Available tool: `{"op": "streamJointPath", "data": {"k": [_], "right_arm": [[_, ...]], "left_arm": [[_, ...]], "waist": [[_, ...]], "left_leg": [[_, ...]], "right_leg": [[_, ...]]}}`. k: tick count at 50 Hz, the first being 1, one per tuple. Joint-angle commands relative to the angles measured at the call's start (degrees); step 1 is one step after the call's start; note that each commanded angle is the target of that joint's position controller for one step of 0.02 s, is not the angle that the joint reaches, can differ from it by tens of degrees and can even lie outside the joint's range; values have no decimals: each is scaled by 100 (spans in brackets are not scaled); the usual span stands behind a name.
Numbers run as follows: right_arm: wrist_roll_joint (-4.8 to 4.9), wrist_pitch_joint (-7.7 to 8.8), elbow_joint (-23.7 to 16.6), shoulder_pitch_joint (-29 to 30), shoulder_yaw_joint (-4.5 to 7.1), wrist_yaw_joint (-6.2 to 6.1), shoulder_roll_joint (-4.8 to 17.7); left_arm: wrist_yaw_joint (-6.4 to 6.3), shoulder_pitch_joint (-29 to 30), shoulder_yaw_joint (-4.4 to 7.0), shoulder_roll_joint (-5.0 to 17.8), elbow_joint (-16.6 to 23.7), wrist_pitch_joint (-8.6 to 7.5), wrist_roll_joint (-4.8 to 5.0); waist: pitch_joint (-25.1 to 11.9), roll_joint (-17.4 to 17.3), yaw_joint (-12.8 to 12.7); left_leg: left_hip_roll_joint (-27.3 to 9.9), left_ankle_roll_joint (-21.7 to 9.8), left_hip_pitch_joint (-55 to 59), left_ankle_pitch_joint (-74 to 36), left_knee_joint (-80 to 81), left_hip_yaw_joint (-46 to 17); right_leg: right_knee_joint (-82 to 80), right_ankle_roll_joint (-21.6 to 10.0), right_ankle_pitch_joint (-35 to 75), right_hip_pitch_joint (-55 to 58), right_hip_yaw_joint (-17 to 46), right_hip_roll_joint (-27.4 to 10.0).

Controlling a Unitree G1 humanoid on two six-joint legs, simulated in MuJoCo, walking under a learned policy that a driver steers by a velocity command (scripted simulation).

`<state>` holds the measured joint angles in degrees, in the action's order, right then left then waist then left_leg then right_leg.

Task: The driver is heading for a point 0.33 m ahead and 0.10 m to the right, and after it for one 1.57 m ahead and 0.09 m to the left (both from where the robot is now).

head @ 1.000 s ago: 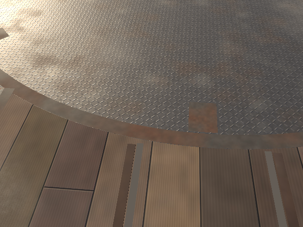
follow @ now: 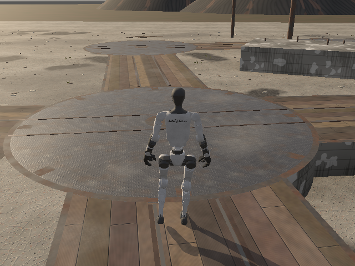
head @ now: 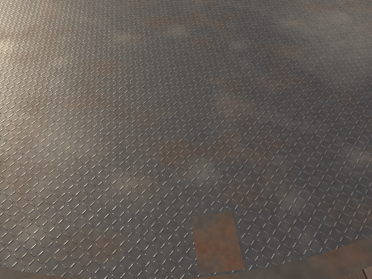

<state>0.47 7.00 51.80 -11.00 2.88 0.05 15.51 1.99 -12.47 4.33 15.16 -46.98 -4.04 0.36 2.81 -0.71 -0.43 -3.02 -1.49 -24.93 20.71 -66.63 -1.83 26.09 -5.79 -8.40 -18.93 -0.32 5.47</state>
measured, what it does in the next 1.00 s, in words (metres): walks ahead, turning right: left foot, then right foot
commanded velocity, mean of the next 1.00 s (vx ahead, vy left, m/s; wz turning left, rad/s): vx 0.43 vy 0.00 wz -0.35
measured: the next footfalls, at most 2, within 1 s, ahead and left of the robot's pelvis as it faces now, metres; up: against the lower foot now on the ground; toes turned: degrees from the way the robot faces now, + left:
left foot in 0.36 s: +0.40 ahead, +0.12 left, +0.00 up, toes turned -15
right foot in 0.84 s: +0.55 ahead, -0.23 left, +0.00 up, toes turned -23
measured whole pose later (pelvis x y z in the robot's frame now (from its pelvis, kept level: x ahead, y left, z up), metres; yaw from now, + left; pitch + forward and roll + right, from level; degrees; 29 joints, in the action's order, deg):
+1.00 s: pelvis +0.48 -0.08 +0.00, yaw -18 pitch +2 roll +0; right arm 1.4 0.5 50.6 -14.7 3.4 -0.8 17.7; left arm 0.7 -5.1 2.3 13.8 -38.9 -2.2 -1.2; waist 3.4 -1.4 2.3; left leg -3.5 4.2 -27.0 30.7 -64.5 -1.4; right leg 27.8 -1.3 -7.3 -22.5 -4.6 -1.9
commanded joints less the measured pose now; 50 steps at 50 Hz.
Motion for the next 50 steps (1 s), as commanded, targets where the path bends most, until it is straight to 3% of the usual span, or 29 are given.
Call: {"op": "streamJointPath", "data": {"k": [1,5,9,13,15,16,17,18,19,20,21,22,23,24,26,29,32,35,38,40,41,42,43,44,45,46,47,48,50], "right_arm": [[-79,-12,-405,-72,207,-46,639],[-145,-98,-713,715,177,-86,476],[-68,-37,-983,1435,109,-8,336],[-9,47,-1193,1702,144,77,556],[8,118,-1192,1526,186,109,701],[5,151,-1110,1185,223,102,774],[-52,181,-969,571,308,70,946],[-136,185,-874,-354,395,23,1253],[-166,84,-683,-956,516,18,1673],[-24,43,-740,-866,400,53,1156],[-10,7,-848,-580,296,40,767],[-60,-39,-894,-267,250,34,677],[-88,-66,-859,-73,215,36,571],[-135,-62,-834,6,182,30,505],[-101,-27,-757,22,206,39,534],[-70,15,-653,-34,287,27,759],[-58,-20,-572,-150,306,23,843],[55,-93,-394,-470,285,62,936],[130,-236,-225,-760,290,64,1109],[158,-306,-169,-715,307,31,1238],[178,-316,-179,-599,283,14,1202],[114,-278,-220,-667,207,9,994],[-121,-207,-429,-804,17,37,495],[-33,-206,-228,-1584,-66,57,297],[169,-268,-193,-1452,119,57,925],[245,-345,-341,-934,151,29,960],[173,-465,-334,-772,145,-38,793],[110,-627,-285,-823,174,-111,737],[51,-852,-315,-1056,183,-200,550]], "left_arm": [[-76,-13,143,702,438,-91,-2],[-240,-414,214,960,386,-70,49],[-284,-726,221,955,300,-6,79],[-317,-962,221,895,207,65,117],[-353,-912,242,935,245,113,89],[-357,-828,233,904,291,136,83],[-341,-723,175,748,375,137,65],[-310,-641,62,473,519,116,-17],[-295,-1492,-53,91,651,58,140],[-315,-1536,15,647,552,48,204],[-314,-961,116,1013,604,75,187],[-328,-635,132,993,673,107,139],[-315,-427,146,914,755,110,77],[-281,-444,156,802,790,137,91],[-239,-478,116,544,858,206,148],[-222,-186,82,439,1076,254,106],[-151,144,27,348,1179,204,91],[-63,772,-76,180,1346,106,44],[14,1219,-67,273,1512,2,9],[22,880,34,518,1439,-48,-25],[-10,258,130,707,1224,-63,-80],[-77,-321,247,1061,1056,-62,-173],[-189,-992,310,1521,1026,-5,-381],[-207,-881,205,1376,1130,94,-366],[-158,-708,193,1195,1162,185,-223],[-151,-334,134,1000,1145,198,-118],[-152,16,68,776,1071,179,-62],[-152,352,17,594,1054,159,-71],[-163,793,72,690,1012,114,-209]], "waist": [[-557,228,169],[-254,296,-30],[-175,509,-321],[-192,565,-365],[-244,713,-226],[-364,801,-39],[-765,755,265],[-1562,309,677],[-2364,-1607,362],[-2122,-1401,418],[-1319,-774,551],[-837,-340,459],[-466,-300,356],[-357,-442,216],[-276,-572,134],[-197,-399,129],[-188,-264,237],[10,-193,402],[108,-299,460],[-220,-526,146],[-592,-508,-228],[-1083,-351,-461],[-2064,733,-588],[-3154,1604,-331],[-3049,1141,-454],[-2167,913,-342],[-1517,647,-157],[-1140,699,49],[-860,842,345]], "left_leg": [[-385,138,-945,-343,547,-289],[-177,445,-1097,-1628,2055,-158],[166,421,-526,-2738,3417,-83],[255,318,-475,-2416,3973,-292],[285,200,-201,-1893,4094,-296],[317,91,259,-1788,4244,-206],[192,-106,1248,-1860,4334,-223],[-685,-472,2791,-1672,4110,-992],[-2009,-1412,4816,-693,4448,-3498],[-2156,-1365,4713,449,4767,-4194],[-1891,-1081,3972,487,4884,-3315],[-1648,-904,3208,-115,5001,-2558],[-1445,-867,2593,-691,5162,-2052],[-1279,-803,2200,-1015,5318,-1628],[-1169,-861,1873,-1333,5606,-1077],[-1256,-1003,1887,-1950,5831,-528],[-1101,-935,1957,-2437,5866,82],[-961,-915,1919,-2471,5872,317],[-1069,-824,2313,-3671,5385,172],[-1051,-592,2545,-4472,4733,85],[-855,-414,2392,-4834,4103,180],[-502,-129,1777,-4117,3224,354],[41,279,91,-1121,1281,558],[393,438,-551,2205,-125,-247],[174,465,-770,2084,-604,-543],[-30,448,-1251,1825,-593,-284],[-201,500,-1283,1442,-289,-164],[-307,569,-899,1144,-65,-137],[-220,684,-178,584,8,62]], "right_leg": [[-1408,-1119,1127,1037,2050,-1584],[-1516,-948,1160,643,1595,-1277],[-1398,-623,601,441,1504,-1055],[-853,-557,494,1151,2067,-1295],[-497,-510,737,1397,2363,-1408],[-245,-447,984,1395,2409,-1341],[391,-290,1311,1197,2251,-1048],[1875,-77,716,447,1804,-691],[3702,339,-2121,-1655,1048,120],[4545,387,-2570,-2431,1148,-341],[4770,424,-2064,-2654,1093,-563],[4695,472,-1630,-2497,874,-777],[4429,492,-1341,-2383,827,-933],[4257,477,-1163,-2124,808,-1097],[4021,494,-1021,-1972,649,-1223],[3484,578,-517,-2247,616,-1325],[2557,560,353,-2105,513,-1274],[1452,477,789,-1682,130,-1084],[726,423,657,-1410,-68,-829],[262,287,645,-709,-51,-615],[-132,148,1236,268,-145,-478],[-43,-15,2722,1536,67,-830],[661,-635,5453,3586,1513,-2422],[674,-1358,6477,4255,2628,-3406],[352,-1376,5276,3672,2244,-3157],[110,-1132,4216,3021,1699,-2805],[-216,-906,3308,2199,1300,-2510],[-547,-781,2680,1365,950,-2329],[-1052,-813,2091,247,498,-2260]]}}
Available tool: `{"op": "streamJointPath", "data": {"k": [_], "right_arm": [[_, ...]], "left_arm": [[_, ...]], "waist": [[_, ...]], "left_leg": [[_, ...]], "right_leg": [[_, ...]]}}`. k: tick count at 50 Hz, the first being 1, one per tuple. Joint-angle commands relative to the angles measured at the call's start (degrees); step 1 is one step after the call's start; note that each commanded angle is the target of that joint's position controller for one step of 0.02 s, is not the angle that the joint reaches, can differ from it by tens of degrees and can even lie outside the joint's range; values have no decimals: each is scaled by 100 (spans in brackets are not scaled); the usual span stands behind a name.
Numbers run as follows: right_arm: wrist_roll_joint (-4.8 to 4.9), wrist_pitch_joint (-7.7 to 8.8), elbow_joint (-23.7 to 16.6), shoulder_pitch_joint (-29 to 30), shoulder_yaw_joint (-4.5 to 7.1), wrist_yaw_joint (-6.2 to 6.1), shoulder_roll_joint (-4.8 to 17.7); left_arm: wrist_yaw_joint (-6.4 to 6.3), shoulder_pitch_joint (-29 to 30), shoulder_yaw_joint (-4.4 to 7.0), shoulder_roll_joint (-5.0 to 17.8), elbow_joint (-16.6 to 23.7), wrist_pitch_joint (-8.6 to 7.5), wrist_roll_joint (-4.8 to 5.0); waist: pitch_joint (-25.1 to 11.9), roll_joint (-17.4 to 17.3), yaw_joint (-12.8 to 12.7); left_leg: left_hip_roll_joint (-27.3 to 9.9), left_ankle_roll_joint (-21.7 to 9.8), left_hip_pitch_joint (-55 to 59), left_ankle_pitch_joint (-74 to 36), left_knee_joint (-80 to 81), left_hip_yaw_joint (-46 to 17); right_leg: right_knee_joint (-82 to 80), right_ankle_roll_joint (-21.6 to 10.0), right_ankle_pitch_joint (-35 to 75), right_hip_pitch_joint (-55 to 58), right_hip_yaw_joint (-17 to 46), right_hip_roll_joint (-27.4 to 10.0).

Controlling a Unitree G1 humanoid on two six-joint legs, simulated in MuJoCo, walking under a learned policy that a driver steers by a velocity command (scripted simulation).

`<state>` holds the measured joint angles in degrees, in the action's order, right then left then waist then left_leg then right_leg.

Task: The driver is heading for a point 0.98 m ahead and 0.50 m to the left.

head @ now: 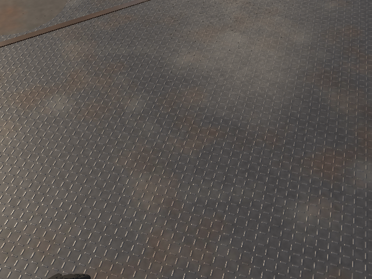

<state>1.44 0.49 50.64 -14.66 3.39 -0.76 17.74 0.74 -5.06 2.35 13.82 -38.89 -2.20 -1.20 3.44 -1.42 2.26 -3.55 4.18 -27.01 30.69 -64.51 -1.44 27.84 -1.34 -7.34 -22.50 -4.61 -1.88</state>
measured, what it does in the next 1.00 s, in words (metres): steps on the spot, turning left: left foot, then right foot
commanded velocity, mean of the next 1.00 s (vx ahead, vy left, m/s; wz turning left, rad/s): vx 0.04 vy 0.00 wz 0.52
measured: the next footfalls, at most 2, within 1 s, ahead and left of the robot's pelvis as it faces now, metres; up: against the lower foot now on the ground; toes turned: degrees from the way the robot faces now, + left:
left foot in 0.28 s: +0.09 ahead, +0.14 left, +0.00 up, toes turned +14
right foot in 0.76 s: +0.17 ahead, -0.07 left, +0.00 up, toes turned +32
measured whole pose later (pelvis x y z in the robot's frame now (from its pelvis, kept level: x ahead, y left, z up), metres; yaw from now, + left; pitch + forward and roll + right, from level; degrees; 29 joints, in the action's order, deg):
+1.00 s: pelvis +0.08 +0.02 +0.01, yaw +34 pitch +1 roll +1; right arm 0.9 -3.6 37.5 -10.7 5.7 -1.3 20.2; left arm -1.6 -8.3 3.7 15.2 -44.7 0.2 -0.4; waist 3.3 -2.1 -0.8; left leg 1.7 5.1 -27.5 25.2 -58.1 -5.1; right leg 24.7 -0.4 -13.3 -12.9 -1.2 -1.6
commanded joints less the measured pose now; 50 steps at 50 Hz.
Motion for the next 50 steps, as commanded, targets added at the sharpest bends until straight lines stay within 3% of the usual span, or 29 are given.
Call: {"op": "streamJointPath", "data": {"k": [1,3,7,10,12,13,14,15,16,17,18,19,20,22,27,30,34,37,38,39,40,41,42,43,44,47,50], "right_arm": [[-60,-253,-267,-687,150,-143,301],[-93,-297,-451,-435,169,-140,287],[-101,-328,-780,105,170,7,320],[-97,-385,-982,278,228,118,443],[-111,-386,-979,102,265,173,426],[-147,-372,-943,-35,321,151,530],[-157,-343,-969,-167,453,75,985],[-184,-314,-1179,-138,533,-18,1572],[-352,-174,-1215,-341,493,68,1476],[-344,-49,-1223,-180,462,106,1366],[-223,10,-1264,158,440,76,1225],[-118,-2,-1332,421,363,33,981],[-94,-26,-1384,563,323,-18,902],[-138,-52,-1446,527,293,-83,846],[-86,-116,-1504,380,356,-172,987],[-105,-167,-1571,442,382,-146,1043],[-80,-226,-1657,563,386,-88,1033],[11,-293,-1757,811,361,-113,979],[10,-304,-1794,754,322,-134,838],[-65,-301,-1792,453,233,-117,494],[-24,-244,-1977,467,314,-106,718],[-100,-208,-1836,303,448,-93,1168],[-54,-231,-1694,221,521,-72,1274],[-48,-296,-1571,128,513,-86,1122],[-64,-339,-1581,191,462,-90,960],[-18,-328,-1767,523,310,-62,564],[-85,-302,-1874,703,194,-40,395]], "left_arm": [[-60,177,284,837,175,-97,-75],[-132,232,311,874,83,-120,-58],[-261,205,370,1031,-94,-15,26],[-251,153,419,1171,-215,86,145],[-252,207,436,1201,-289,151,254],[-245,-28,415,1070,-409,184,272],[-226,-352,365,830,-508,221,160],[-208,-252,283,624,-264,238,-96],[-252,262,338,828,-121,229,-27],[-280,408,383,943,-106,243,118],[-328,280,412,946,-195,260,142],[-378,208,447,1011,-299,280,91],[-395,166,468,1030,-312,282,58],[-374,54,465,937,-345,245,89],[-330,258,376,734,-297,195,122],[-271,273,369,780,-295,163,147],[-180,149,386,874,-298,63,187],[-99,-295,418,916,-407,-20,189],[-104,-474,479,1115,-457,-20,144],[-149,-480,546,1492,-398,29,51],[-141,-391,566,1677,-396,61,-133],[-155,-142,481,1355,-229,43,-97],[-188,103,405,1078,-157,53,-39],[-214,243,375,991,-112,75,29],[-235,223,348,945,-127,87,109],[-275,-155,349,1051,-230,163,75],[-250,-179,383,1207,-245,211,98]], "waist": [[-862,938,135],[-821,884,107],[-842,851,-60],[-783,849,-100],[-775,756,42],[-765,536,40],[-653,-530,-72],[-514,-2053,-237],[-985,-1394,197],[-903,-892,106],[-827,-610,-85],[-814,-474,-172],[-841,-558,-258],[-1030,-532,-300],[-988,-585,-148],[-867,-705,-106],[-894,-807,-104],[-957,-771,-396],[-1033,-545,-400],[-1140,690,-163],[-816,1877,-67],[-761,1306,-72],[-688,991,1],[-605,843,43],[-509,864,-64],[-548,973,-297],[-745,1118,-407]], "left_leg": [[-167,116,102,-582,-65,49],[-251,38,73,-1020,433,32],[-255,-139,328,-1512,1426,172],[-169,-312,473,-1297,2005,330],[34,-525,966,-1693,2904,579],[175,-691,1335,-2096,3377,526],[-364,-1002,1758,-3638,4120,-444],[-1655,-1952,2426,-5408,4260,-2390],[-1872,-2539,2203,-4848,4513,-2807],[-1582,-2324,2160,-4362,4579,-2366],[-1315,-1982,2121,-3941,4526,-2011],[-1178,-1758,2041,-3768,4514,-1816],[-1068,-1690,1853,-3893,4508,-1688],[-920,-1686,1922,-4059,4496,-1578],[-773,-1682,2123,-3465,4438,-1789],[-703,-1723,1781,-3060,4445,-2050],[-633,-1708,1789,-3420,4250,-2530],[-341,-1411,1677,-3519,3887,-2630],[-96,-1143,1253,-2828,3589,-2454],[554,-802,468,-987,2400,-1628],[1158,-497,-608,688,1356,-803],[736,-289,-715,535,251,-864],[668,-194,-701,152,-149,-802],[614,-77,-756,-148,-351,-718],[598,25,-890,-387,-489,-702],[589,145,-775,-586,152,-390],[398,135,-158,-510,1308,-176]], "right_leg": [[-1337,-1281,1816,425,752,-1541],[-1430,-1260,1437,439,511,-1592],[-1432,-1184,844,689,233,-1694],[-1156,-1030,643,1002,218,-1852],[-675,-735,427,1031,49,-1740],[-219,-443,-11,903,-116,-1509],[996,55,-817,375,-634,-953],[2818,638,-3146,-1350,-713,-52],[3768,573,-3329,-1627,372,199],[4026,443,-2859,-1762,642,101],[3928,364,-2301,-1843,756,-2],[3800,361,-1972,-1797,820,-71],[3798,382,-1708,-1564,826,-36],[3697,419,-1357,-1358,837,94],[2271,593,-1102,-1150,954,222],[1689,618,-1168,-685,968,311],[980,533,-1330,-197,1000,421],[-512,351,-421,689,877,418],[-844,182,157,1343,1115,-28],[-962,-285,995,1985,2167,-1239],[-1090,-1291,1885,1753,3395,-2074],[-1050,-1555,1914,1638,3187,-2206],[-948,-1300,1762,1539,2548,-1824],[-880,-1047,1454,1557,2059,-1461],[-858,-1026,1515,1595,1875,-1348],[-872,-1139,1877,1828,1437,-1164],[-784,-1172,2007,1952,1258,-1229]]}}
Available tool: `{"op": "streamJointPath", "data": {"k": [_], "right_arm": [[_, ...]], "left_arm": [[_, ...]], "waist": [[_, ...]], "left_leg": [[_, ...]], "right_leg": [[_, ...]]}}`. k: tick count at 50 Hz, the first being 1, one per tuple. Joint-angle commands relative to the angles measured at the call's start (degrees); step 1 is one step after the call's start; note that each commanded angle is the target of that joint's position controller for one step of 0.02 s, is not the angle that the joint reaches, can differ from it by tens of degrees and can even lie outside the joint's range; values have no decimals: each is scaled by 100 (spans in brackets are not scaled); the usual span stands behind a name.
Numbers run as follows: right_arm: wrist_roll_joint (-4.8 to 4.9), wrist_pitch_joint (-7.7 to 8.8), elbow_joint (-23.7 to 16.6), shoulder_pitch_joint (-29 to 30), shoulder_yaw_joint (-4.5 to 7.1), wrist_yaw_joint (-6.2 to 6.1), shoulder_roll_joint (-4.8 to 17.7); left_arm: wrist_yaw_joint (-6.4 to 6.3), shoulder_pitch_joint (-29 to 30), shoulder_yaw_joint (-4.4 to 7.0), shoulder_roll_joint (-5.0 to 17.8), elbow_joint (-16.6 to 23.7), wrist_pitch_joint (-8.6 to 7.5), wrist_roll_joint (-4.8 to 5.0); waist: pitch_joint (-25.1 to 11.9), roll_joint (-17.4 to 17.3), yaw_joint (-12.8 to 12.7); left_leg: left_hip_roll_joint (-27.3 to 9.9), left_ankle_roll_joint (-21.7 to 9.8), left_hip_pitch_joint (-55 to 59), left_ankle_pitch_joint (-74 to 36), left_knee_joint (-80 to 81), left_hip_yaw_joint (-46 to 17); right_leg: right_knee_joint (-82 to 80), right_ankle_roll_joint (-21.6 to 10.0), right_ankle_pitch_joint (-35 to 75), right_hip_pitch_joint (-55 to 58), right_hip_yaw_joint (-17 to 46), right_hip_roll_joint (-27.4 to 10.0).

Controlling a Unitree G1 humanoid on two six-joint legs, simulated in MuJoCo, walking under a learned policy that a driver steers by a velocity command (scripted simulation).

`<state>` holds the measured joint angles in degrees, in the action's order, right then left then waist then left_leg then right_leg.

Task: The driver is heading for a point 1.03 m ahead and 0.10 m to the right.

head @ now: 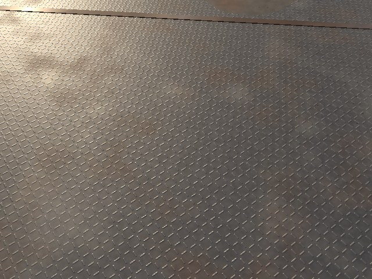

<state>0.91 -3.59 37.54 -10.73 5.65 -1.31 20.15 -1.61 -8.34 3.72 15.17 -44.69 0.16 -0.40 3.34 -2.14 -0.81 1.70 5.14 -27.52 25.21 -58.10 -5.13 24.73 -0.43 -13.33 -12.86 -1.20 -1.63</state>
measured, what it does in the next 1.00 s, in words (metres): walks ahead: left foot, then right foot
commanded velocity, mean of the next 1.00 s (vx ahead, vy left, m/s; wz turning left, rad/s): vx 0.31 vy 0.00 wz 0.08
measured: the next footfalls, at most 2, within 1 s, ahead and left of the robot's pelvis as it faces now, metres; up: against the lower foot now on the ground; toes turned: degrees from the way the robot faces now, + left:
left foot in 0.14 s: +0.03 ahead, +0.15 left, +0.00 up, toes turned +0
right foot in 0.56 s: +0.18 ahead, -0.10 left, +0.00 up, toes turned +0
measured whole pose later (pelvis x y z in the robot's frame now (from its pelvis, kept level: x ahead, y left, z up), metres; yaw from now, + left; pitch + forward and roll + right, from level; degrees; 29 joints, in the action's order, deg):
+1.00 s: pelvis +0.29 -0.01 -0.01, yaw +2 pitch +2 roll -1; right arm 1.1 4.6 36.8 -3.1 2.3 2.6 14.6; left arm 0.1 -23.4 1.7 15.9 -51.4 -3.7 0.8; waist 1.9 -2.4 -5.7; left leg -3.5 -0.7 -36.2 -3.9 -31.2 0.4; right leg 10.3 -2.7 -18.6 6.0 -1.8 2.9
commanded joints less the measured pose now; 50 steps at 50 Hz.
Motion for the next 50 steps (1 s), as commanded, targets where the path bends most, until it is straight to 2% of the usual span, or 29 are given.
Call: {"op": "streamJointPath", "data": {"k": [1,4,6,7,8,9,10,11,12,13,15,17,19,22,24,26,27,28,29,30,31,32,34,36,38,41,43,47,50], "right_arm": [[-41,109,-581,331,-63,27,123],[-21,99,-490,154,-45,53,222],[-53,105,-301,-194,-36,73,209],[-79,102,-336,-210,-17,45,394],[-138,84,-389,-382,18,-32,745],[-201,127,-300,-266,-53,23,563],[-142,201,-288,-403,27,77,698],[-158,280,-135,-688,52,69,769],[-150,359,-78,-672,38,47,779],[-95,435,-51,-584,11,23,687],[-71,522,-49,-546,-58,-25,443],[-71,583,-70,-492,-49,-23,419],[-41,627,-57,-497,-8,9,502],[12,655,41,-661,55,88,668],[52,656,98,-701,66,127,703],[62,635,141,-643,35,145,632],[30,622,166,-663,-13,147,506],[-25,629,170,-664,-101,146,271],[-101,673,-22,-593,-244,146,-172],[12,769,-288,-612,-200,75,-31],[133,827,-212,-624,-77,67,447],[161,847,-184,-482,-50,96,536],[13,841,-84,-360,-52,103,374],[-17,795,-41,-407,-76,145,197],[-45,766,-86,-247,-84,142,132],[-53,798,-253,228,-153,153,-52],[-28,845,-360,632,-213,209,-180],[26,919,-576,1331,-267,367,-242],[38,965,-691,1515,-248,472,-144]], "left_arm": [[13,182,259,1136,335,-12,33],[86,125,245,1206,250,11,117],[104,96,162,1062,150,1,201],[134,-175,82,869,43,-56,129],[209,-304,-83,430,127,-136,-170],[182,-48,-94,428,221,-150,-83],[154,308,3,871,277,-148,17],[159,597,93,1054,345,-160,102],[151,510,168,1117,280,-154,162],[161,377,193,1117,244,-166,174],[227,303,168,908,161,-289,175],[293,345,110,715,115,-408,137],[343,454,41,584,123,-464,121],[387,584,-5,647,188,-468,152],[409,516,-8,744,201,-481,184],[407,74,18,812,49,-504,183],[380,-357,56,867,-108,-504,193],[325,-947,133,1035,-266,-517,217],[267,-1534,241,1557,-321,-542,138],[346,-1839,316,1914,-364,-570,71],[367,-1395,178,1465,-251,-609,77],[356,-1114,96,1175,-163,-618,73],[344,-741,8,905,-65,-610,10],[309,-714,-9,875,-54,-621,0],[276,-849,-2,911,-108,-638,32],[211,-1026,-2,957,-199,-589,61],[176,-1183,-6,982,-259,-554,84],[152,-1626,8,1043,-441,-459,124],[127,-1718,51,1109,-525,-366,152]], "waist": [[-755,1255,-119],[-731,1304,-80],[-669,1135,142],[-802,780,86],[-1265,-599,-87],[-1130,-1133,34],[-743,-930,377],[-428,-978,576],[-129,-965,495],[68,-974,390],[110,-728,305],[-16,-562,291],[-108,-546,325],[-65,-578,393],[-11,-539,324],[-57,-408,36],[-139,-343,-157],[-332,-131,-426],[-643,1126,-585],[-899,2111,-561],[-524,1381,-422],[-185,1165,-306],[-27,733,-133],[-64,839,-42],[-66,641,-59],[-15,540,-167],[66,589,-308],[305,505,-522],[297,577,-397]], "left_leg": [[-162,9,215,37,1047,311],[-97,-113,928,-414,2226,568],[-14,-389,1862,-1652,3802,672],[-380,-559,2606,-2475,3958,163],[-1535,-959,3424,-3917,3717,-1112],[-1944,-1750,2681,-2441,3914,-1545],[-1796,-1924,2552,-492,4358,-1805],[-1847,-1935,2580,687,4707,-2109],[-1838,-1872,2504,1077,4837,-2153],[-1795,-1803,2453,1085,4929,-2079],[-1607,-1681,2513,612,5049,-1719],[-1446,-1630,2479,-40,5063,-1298],[-1355,-1625,2279,-411,5034,-971],[-1441,-1705,1900,-341,4967,-890],[-1538,-1691,1689,-208,4878,-940],[-1473,-1538,1350,-168,4567,-824],[-1346,-1432,1109,-201,4221,-705],[-1062,-1229,717,-507,3407,-410],[-365,-775,-247,-269,1257,338],[140,-597,-1438,818,-310,222],[-269,-683,-1890,503,-965,-158],[-496,-786,-2017,-38,-1016,-72],[-804,-790,-1789,-855,-625,6],[-895,-678,-1456,-1365,-364,110],[-884,-541,-1564,-1784,-8,209],[-831,-399,-1551,-2418,994,335],[-721,-391,-1270,-2908,1741,490],[-540,-497,-1158,-3163,2596,607],[-428,-733,-1120,-2725,2922,589]], "right_leg": [[-473,-1264,2661,866,866,-1275],[-325,-1214,2557,721,889,-1300],[-55,-881,2125,349,759,-1133],[139,-454,1478,-104,616,-962],[1046,74,-433,-816,61,-436],[1093,256,-1647,-1042,-19,-129],[1810,331,-1776,-1401,-127,-15],[2578,284,-1884,-2052,4,-43],[3049,205,-1818,-2433,151,-162],[3160,136,-1511,-2640,273,-268],[2998,36,-879,-2697,265,-331],[2473,22,-380,-2442,145,-303],[1766,54,-80,-1969,50,-231],[1173,74,-7,-1407,-45,-120],[921,-15,119,-1070,-36,-102],[619,-129,334,-312,-128,-9],[557,-182,208,228,-178,72],[376,-325,9,1005,90,-79],[-431,-816,-895,1865,1906,-1304],[-1382,-1567,-2512,2262,4258,-2082],[-1489,-1525,-3071,1974,4156,-2098],[-1445,-1326,-2680,1647,3487,-1867],[-1519,-1100,-1393,1176,2483,-1390],[-1689,-1082,-466,894,1858,-1148],[-1771,-1125,423,953,1435,-1058],[-1785,-1070,1468,1012,886,-911],[-1831,-997,1627,927,602,-798],[-1756,-1031,1715,1298,550,-1013],[-1393,-968,2466,1876,566,-1263]]}}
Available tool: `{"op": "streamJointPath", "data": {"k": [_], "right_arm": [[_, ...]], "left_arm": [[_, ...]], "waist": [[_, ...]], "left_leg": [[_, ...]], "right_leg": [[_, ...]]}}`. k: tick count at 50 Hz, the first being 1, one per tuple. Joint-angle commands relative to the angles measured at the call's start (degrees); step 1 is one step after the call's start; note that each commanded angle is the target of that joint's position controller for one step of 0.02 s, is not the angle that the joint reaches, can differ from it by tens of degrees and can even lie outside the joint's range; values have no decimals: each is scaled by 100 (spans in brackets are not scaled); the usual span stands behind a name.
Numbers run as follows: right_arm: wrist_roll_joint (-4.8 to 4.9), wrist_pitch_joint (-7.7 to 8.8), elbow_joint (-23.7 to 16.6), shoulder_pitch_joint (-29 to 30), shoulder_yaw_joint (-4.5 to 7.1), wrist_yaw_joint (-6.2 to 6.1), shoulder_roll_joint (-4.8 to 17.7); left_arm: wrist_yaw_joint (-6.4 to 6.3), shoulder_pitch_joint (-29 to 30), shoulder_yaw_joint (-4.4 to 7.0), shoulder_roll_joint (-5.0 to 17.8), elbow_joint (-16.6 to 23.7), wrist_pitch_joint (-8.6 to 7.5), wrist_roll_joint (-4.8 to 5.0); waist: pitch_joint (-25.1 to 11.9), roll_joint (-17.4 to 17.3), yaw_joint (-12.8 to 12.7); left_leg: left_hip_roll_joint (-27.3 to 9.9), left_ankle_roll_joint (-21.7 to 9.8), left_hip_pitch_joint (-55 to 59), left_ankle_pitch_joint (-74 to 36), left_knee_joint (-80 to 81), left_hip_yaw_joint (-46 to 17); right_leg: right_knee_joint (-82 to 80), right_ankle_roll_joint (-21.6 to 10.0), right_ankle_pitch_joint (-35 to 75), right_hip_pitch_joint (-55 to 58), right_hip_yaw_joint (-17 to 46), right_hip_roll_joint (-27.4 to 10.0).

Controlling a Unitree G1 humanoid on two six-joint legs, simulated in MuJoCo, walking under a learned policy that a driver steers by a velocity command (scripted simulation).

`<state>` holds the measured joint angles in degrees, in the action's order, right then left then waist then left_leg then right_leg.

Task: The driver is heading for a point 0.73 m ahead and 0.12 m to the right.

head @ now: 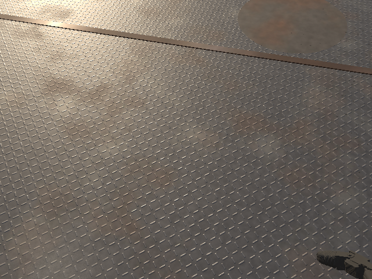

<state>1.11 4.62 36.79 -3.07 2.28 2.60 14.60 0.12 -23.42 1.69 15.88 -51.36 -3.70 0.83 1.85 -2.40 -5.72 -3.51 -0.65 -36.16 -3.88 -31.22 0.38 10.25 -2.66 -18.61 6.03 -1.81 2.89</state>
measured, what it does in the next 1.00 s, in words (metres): walks ahead: left foot, then right foot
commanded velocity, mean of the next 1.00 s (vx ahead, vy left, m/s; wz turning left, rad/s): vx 0.43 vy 0.00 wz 0.00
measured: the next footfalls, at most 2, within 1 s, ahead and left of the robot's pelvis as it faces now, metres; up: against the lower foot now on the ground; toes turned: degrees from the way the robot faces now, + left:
left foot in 0.08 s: +0.25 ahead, +0.12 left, +0.00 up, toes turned +1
right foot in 0.60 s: +0.57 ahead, -0.13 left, +0.00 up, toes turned -1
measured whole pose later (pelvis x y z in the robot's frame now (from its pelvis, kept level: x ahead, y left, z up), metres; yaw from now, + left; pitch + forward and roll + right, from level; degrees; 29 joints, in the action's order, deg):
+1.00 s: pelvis +0.54 -0.03 +0.01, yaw +0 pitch +1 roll -2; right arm -0.2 2.8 44.7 -5.8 1.9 0.0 15.6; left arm 0.4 -15.2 2.2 15.5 -50.1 -3.3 -0.2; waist 1.9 -2.9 -3.6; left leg -3.5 1.2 -30.1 2.2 -34.0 -2.7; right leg 17.5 -3.1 -12.0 -6.7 -1.6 4.2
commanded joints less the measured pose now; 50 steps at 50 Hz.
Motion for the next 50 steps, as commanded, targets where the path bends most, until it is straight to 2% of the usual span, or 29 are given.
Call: {"op": "streamJointPath", "data": {"k": [1,2,3,4,5,6,7,8,9,10,11,13,15,20,24,28,29,30,31,32,33,34,35,36,37,39,41,46,50], "right_arm": [[9,148,-589,602,125,92,509],[-6,135,-526,321,183,71,644],[-11,116,-359,-324,289,26,854],[-21,89,-109,-1250,401,-49,1096],[-96,29,92,-2265,491,-143,1516],[-112,57,164,-2190,470,-77,1659],[-55,46,153,-2125,361,-94,1074],[-45,49,151,-1696,296,-118,927],[-68,54,147,-1322,264,-112,871],[-121,74,132,-1085,233,-90,755],[-179,107,144,-974,210,-83,674],[-112,182,245,-929,218,-68,671],[-87,223,381,-988,250,-91,801],[-60,143,610,-1343,284,-199,1010],[5,45,885,-1815,317,-220,1159],[21,-106,1026,-1820,362,-286,1258],[15,-143,1018,-1700,366,-300,1294],[-19,-179,1005,-1681,310,-315,1166],[-154,-175,863,-1783,171,-337,874],[-104,-53,809,-2582,-16,-268,193],[-33,75,844,-2122,84,-234,761],[134,142,666,-1588,174,-206,1040],[116,166,594,-1252,154,-239,1019],[6,150,585,-1100,178,-266,977],[-48,90,627,-1244,193,-277,918],[-101,-32,722,-1523,157,-309,686],[-135,-113,671,-1406,101,-344,527],[-122,-139,593,-680,52,-295,470],[-151,-118,492,-327,114,-254,647]], "left_arm": [[-63,-160,279,1101,154,43,28],[-80,-113,316,1204,164,62,18],[-91,-9,328,1243,186,100,-1],[-111,76,290,1171,242,125,-35],[-122,-21,155,798,414,95,-206],[-35,-921,-37,94,405,-44,-117],[22,-261,123,841,415,-166,66],[47,415,190,1036,660,-234,197],[22,696,164,928,731,-265,152],[10,753,190,880,727,-245,53],[22,572,193,805,687,-191,30],[1,382,153,582,630,-69,7],[-22,681,130,510,762,2,-51],[52,1799,51,345,1084,-98,-72],[163,2451,50,401,1322,-160,1],[259,2338,133,617,1397,-191,-8],[247,1903,204,737,1291,-196,-15],[201,1060,345,987,1034,-190,-29],[139,42,466,1400,853,-163,-80],[171,-168,544,1768,737,-130,-78],[178,-264,406,1266,779,-134,1],[160,150,348,1068,805,-141,-22],[149,604,308,943,905,-140,-60],[153,958,259,782,957,-146,-124],[157,1141,205,630,989,-165,-187],[165,1173,211,621,907,-216,-171],[113,1218,253,774,797,-224,-152],[9,1003,268,894,549,-87,-122],[-11,952,255,905,335,32,-69]], "waist": [[301,661,239],[38,808,428],[-421,858,819],[-1044,797,1290],[-1985,-62,1514],[-2707,-1456,888],[-2232,-740,1237],[-1236,-446,1173],[-733,102,957],[-425,165,768],[-410,3,566],[-347,-108,405],[-96,-75,400],[155,3,782],[227,-30,1025],[53,-172,779],[-212,-220,503],[-773,-123,110],[-1672,475,-217],[-2308,2025,230],[-2209,1463,-109],[-1394,1131,-43],[-891,640,108],[-484,523,282],[-424,644,505],[-502,625,706],[-447,631,776],[-584,693,484],[-507,727,434]], "left_leg": [[201,-250,22,401,295,90],[354,-358,519,638,245,184],[531,-525,1383,705,297,327],[407,-732,2874,444,306,237],[-838,-1070,4809,342,-36,-1194],[-2015,-2034,6382,1518,666,-4062],[-1793,-1781,5970,2421,1239,-4134],[-1569,-1545,5082,2237,1433,-3200],[-1357,-1435,4172,1544,1613,-2595],[-1143,-1407,3534,922,1768,-2130],[-995,-1377,3155,627,1934,-1836],[-881,-1442,2754,329,2216,-1423],[-847,-1482,2484,95,2412,-1084],[-483,-1182,2508,95,2503,-368],[-795,-1117,3234,284,2284,-462],[-1115,-909,4035,-649,1632,-587],[-1003,-811,4038,-1527,1103,-471],[-692,-650,3752,-2006,68,-230],[-350,-435,2638,-576,-1703,19],[735,-62,269,3305,-3608,-75],[552,-92,-346,3810,-4160,-789],[263,-155,-827,3332,-4279,-677],[-38,-169,-694,2801,-4040,-510],[-180,-103,-445,2493,-3712,-456],[-294,-46,8,2356,-3525,-491],[-272,121,551,2377,-3135,-392],[-238,273,665,2071,-2455,-298],[8,273,1234,362,-695,-165],[102,84,1385,549,-32,-254]], "right_leg": [[304,-688,3698,135,593,-1736],[694,-638,4706,216,585,-1743],[1482,-556,5666,197,455,-1619],[2640,-381,5610,-417,288,-1379],[4546,-222,3266,-1841,115,-953],[6300,52,-1484,-3940,656,150],[6703,-2,-1396,-4592,1100,-166],[6588,-50,-859,-4835,867,-460],[6279,-24,-337,-4646,712,-744],[5978,36,-52,-4425,676,-899],[5820,73,146,-4070,725,-1039],[5494,199,257,-3861,637,-1116],[5038,354,549,-4094,563,-1183],[2962,417,2327,-4017,303,-984],[2200,303,2504,-4069,289,-805],[1868,-8,1587,-3822,259,-640],[1751,-129,1478,-3176,84,-464],[1717,-307,1572,-1965,-38,-350],[1974,-668,1836,-216,1031,-1322],[1321,-1580,352,1625,3807,-2482],[793,-1501,-145,1571,4382,-2374],[655,-1317,-374,945,3649,-2249],[559,-1182,98,125,3025,-2031],[460,-1144,1235,-635,2523,-1875],[410,-1083,2349,-1088,2084,-1705],[381,-1147,4032,-1530,1466,-1592],[312,-1197,4745,-1788,1010,-1536],[363,-907,4440,-1670,442,-1241],[764,-820,3854,-1281,701,-1429]]}}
